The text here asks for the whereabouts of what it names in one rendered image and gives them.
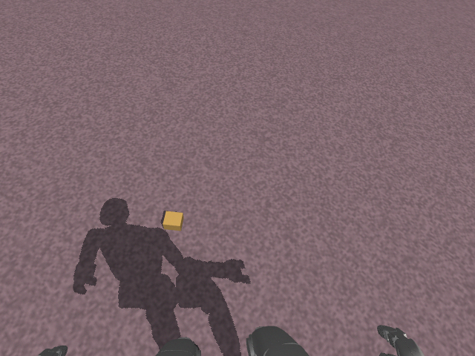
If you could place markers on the small box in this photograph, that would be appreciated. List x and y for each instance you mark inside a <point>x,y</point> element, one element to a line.
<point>173,221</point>

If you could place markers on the right robot hand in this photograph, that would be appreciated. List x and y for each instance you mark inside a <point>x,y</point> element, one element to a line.
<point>398,340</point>

